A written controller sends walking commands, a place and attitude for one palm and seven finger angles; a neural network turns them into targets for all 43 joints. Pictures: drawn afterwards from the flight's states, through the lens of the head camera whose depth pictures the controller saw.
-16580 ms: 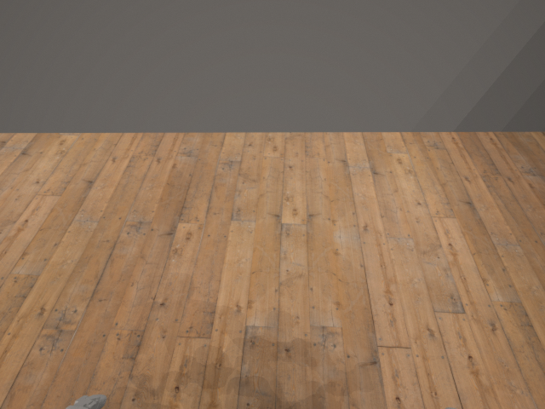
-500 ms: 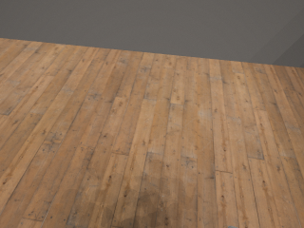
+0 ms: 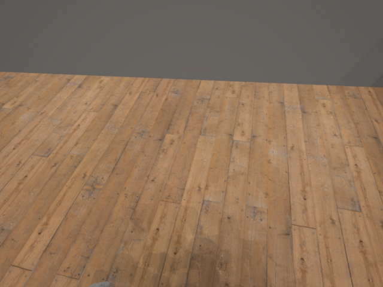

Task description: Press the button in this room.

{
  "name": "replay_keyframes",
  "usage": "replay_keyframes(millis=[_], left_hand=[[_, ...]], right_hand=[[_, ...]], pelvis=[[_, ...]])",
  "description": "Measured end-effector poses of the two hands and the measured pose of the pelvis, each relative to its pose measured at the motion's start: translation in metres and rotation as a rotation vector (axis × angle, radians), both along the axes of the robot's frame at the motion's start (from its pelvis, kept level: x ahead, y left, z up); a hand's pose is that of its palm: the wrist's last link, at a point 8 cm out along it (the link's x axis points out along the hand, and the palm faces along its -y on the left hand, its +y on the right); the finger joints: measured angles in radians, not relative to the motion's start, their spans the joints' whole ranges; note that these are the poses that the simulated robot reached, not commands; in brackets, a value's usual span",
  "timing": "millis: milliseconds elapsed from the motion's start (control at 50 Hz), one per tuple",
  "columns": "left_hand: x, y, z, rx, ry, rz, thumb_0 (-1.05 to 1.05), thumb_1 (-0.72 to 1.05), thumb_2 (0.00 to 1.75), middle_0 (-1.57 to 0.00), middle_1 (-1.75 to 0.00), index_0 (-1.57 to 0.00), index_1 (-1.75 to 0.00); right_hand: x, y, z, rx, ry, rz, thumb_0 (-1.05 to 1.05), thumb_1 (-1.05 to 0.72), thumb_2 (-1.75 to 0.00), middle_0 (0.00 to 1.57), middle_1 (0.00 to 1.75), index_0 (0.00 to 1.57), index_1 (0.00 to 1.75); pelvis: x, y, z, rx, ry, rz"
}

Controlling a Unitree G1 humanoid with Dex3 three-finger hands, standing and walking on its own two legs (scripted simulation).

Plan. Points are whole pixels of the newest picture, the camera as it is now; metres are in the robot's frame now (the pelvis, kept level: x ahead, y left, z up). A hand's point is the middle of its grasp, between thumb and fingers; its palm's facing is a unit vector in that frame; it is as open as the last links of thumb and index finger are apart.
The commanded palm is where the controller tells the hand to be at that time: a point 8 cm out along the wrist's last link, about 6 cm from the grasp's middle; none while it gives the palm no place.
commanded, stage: turn or walk to find it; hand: left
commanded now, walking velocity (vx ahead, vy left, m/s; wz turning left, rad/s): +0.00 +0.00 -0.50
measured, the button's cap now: out of the picture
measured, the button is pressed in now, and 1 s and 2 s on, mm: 0 0 0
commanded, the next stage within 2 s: none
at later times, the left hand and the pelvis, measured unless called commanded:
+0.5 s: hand out of the picture +0.01 +0.22 -0.18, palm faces -0.10 -0.97 -0.22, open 7.4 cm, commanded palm none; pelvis -0.04 +0.02 +0.00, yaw -11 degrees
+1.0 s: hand out of the picture +0.13 +0.11 -0.15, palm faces -0.43 -0.86 -0.28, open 7.4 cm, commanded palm none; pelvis -0.06 -0.02 +0.00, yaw -27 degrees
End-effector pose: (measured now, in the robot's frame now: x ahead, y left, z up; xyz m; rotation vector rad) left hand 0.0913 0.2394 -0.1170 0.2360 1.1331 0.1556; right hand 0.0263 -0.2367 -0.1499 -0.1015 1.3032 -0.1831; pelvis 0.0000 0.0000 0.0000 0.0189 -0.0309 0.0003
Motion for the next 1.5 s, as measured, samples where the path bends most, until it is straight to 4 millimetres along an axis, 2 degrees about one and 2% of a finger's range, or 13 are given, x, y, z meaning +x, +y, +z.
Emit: replay_keyframes(millis=[100,180,280,420,480,560,680,860,980,1100,1200,1340,1500], left_hand=[[-0.03,-0.026,0.001,-0.026,0.088,0.007,0.0,0.91,0.89,-0.21,-0.3,-0.2,-0.3],[-0.051,-0.026,-0.001,-0.022,0.152,0.031,0.0,0.93,0.89,-0.21,-0.3,-0.2,-0.3],[-0.075,-0.018,-0.004,-0.023,0.215,0.039,0.0,0.93,0.89,-0.21,-0.3,-0.2,-0.3],[-0.09,0.012,-0.019,-0.032,0.268,0.006,0.0,0.91,0.89,-0.21,-0.3,-0.2,-0.3],[-0.083,0.027,-0.03,-0.038,0.262,-0.026,0.0,0.91,0.89,-0.21,-0.3,-0.2,-0.3],[-0.058,0.037,-0.024,-0.034,0.224,-0.082,0.0,0.91,0.89,-0.21,-0.3,-0.2,-0.3],[-0.015,0.033,-0.013,-0.012,0.142,-0.176,0.0,0.91,0.89,-0.2,-0.3,-0.2,-0.3],[0.053,-0.038,-0.007,0.03,0.028,-0.402,0.0,0.91,0.9,-0.2,-0.3,-0.19,-0.3],[0.057,-0.076,0.003,0.022,0.002,-0.459,0.0,0.91,0.89,-0.2,-0.3,-0.2,-0.3],[0.052,-0.09,0.001,-0.001,0.054,-0.513,0.0,0.91,0.89,-0.21,-0.3,-0.2,-0.3],[0.057,-0.085,-0.007,-0.017,0.083,-0.537,0.0,0.91,0.89,-0.21,-0.3,-0.2,-0.3],[0.08,-0.061,-0.029,-0.023,0.119,-0.559,0.0,0.91,0.89,-0.21,-0.3,-0.2,-0.3],[0.102,-0.065,-0.016,-0.007,0.129,-0.641,0.0,0.91,0.89,-0.2,-0.3,-0.2,-0.3]], right_hand=[[-0.02,-0.009,0.002,0.019,0.041,-0.022,0.0,-0.91,-0.89,0.2,0.3,0.2,0.3],[-0.034,-0.017,0.005,0.005,0.076,-0.039,0.0,-0.91,-0.89,0.2,0.3,0.2,0.3],[-0.038,-0.024,0.01,-0.034,0.082,-0.053,0.0,-0.91,-0.89,0.19,0.3,0.2,0.3],[-0.022,-0.019,0.023,-0.107,-0.036,-0.077,0.0,-0.91,-0.89,0.19,0.3,0.2,0.3],[-0.023,-0.011,0.027,-0.139,-0.098,-0.095,0.0,-0.91,-0.89,0.19,0.3,0.2,0.3],[-0.036,0.001,0.036,-0.138,-0.115,-0.124,0.0,-0.91,-0.89,0.2,0.3,0.2,0.3],[-0.057,0.009,0.033,-0.102,-0.114,-0.192,0.0,-0.91,-0.89,0.2,0.3,0.2,0.3],[-0.129,-0.012,-0.004,-0.035,-0.036,-0.374,0.0,-0.9,-0.89,0.2,0.3,0.21,0.3],[-0.166,-0.031,-0.001,-0.053,0.052,-0.435,0.01,-0.91,-0.89,0.2,0.3,0.2,0.3],[-0.171,-0.04,0.015,-0.089,0.018,-0.478,0.01,-0.91,-0.89,0.19,0.3,0.2,0.3],[-0.161,-0.035,0.023,-0.12,-0.016,-0.503,0.01,-0.91,-0.89,0.19,0.3,0.2,0.3],[-0.142,-0.007,0.03,-0.164,-0.079,-0.535,0.0,-0.91,-0.89,0.19,0.3,0.2,0.3],[-0.158,0.03,0.035,-0.114,-0.062,-0.625,0.0,-0.91,-0.89,0.2,0.3,0.2,0.3]], pelvis=[[-0.001,-0.014,0.008,0.017,0.001,-0.033],[-0.008,-0.019,0.01,0.017,0.013,-0.054],[-0.019,-0.014,0.01,0.015,0.029,-0.086],[-0.035,0.008,0.005,0.002,0.042,-0.153],[-0.041,0.02,-0.002,-0.003,0.036,-0.183],[-0.045,0.026,0.003,-0.015,0.022,-0.228],[-0.046,0.025,0.006,-0.021,0.025,-0.298],[-0.053,-0.006,-0.012,-0.008,0.031,-0.414],[-0.059,-0.015,-0.003,0.003,0.021,-0.463],[-0.057,-0.017,0.005,0.016,0.027,-0.514],[-0.049,-0.009,0.004,0.008,0.037,-0.558],[-0.035,0.012,-0.005,-0.007,0.049,-0.632],[-0.031,0.016,0.007,-0.024,0.048,-0.725]])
